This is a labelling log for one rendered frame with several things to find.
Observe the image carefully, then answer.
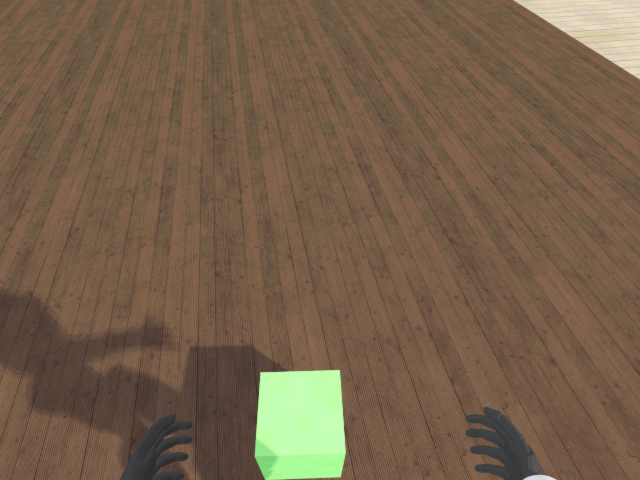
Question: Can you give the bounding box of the right robot hand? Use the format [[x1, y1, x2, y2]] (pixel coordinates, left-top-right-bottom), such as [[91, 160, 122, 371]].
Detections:
[[465, 407, 547, 480]]

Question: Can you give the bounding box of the left robot hand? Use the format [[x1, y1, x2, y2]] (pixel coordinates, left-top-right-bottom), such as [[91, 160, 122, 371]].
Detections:
[[120, 414, 193, 480]]

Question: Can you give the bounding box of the carton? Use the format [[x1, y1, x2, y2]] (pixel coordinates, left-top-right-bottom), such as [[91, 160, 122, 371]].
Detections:
[[255, 370, 346, 480]]

